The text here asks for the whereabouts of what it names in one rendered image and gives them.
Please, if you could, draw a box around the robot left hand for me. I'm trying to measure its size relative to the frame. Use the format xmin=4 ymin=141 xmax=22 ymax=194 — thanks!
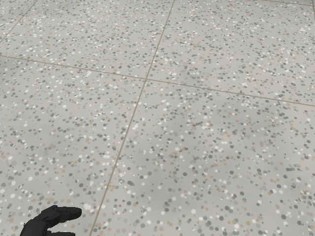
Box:
xmin=20 ymin=205 xmax=82 ymax=236

